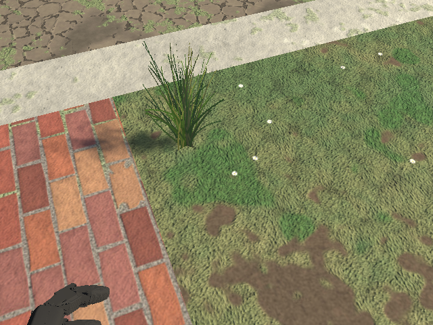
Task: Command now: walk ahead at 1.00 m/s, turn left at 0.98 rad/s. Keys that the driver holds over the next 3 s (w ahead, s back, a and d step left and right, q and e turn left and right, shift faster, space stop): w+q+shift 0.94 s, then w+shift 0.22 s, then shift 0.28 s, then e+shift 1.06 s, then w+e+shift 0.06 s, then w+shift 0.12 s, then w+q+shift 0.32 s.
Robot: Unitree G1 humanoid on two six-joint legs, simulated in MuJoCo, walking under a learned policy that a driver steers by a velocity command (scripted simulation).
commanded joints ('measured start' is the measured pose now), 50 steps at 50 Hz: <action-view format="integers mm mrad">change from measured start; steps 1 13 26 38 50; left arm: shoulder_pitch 209 349 195 -16 338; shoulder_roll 127 134 134 131 87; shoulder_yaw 73 67 42 27 58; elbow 0 198 -23 -103 130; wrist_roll -1 -26 1 -31 -30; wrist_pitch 11 -46 -10 33 -14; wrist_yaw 2 -21 -12 -26 -26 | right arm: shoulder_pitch -107 -474 -47 -5 -271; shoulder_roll -56 22 -145 -154 37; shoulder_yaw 24 77 -22 -25 68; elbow -139 -324 -138 -97 -253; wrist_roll -26 -41 -27 -6 -51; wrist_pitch -1 60 26 -17 48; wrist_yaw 8 98 -19 3 68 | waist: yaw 151 97 96 62 104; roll -113 -56 -132 13 -108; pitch -188 111 -45 -35 8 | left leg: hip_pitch -638 -588 134 -46 -671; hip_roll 142 221 289 152 221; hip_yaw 104 303 -365 -222 99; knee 333 -158 -827 -732 216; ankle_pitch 164 472 310 776 211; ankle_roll -23 -11 257 72 -42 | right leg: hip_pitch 663 414 -239 242 426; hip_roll -368 -199 -107 3 -286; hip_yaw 621 -240 80 18 161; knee -374 -546 739 -78 -448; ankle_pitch -573 331 -244 148 -52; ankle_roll -166 -55 17 3 -121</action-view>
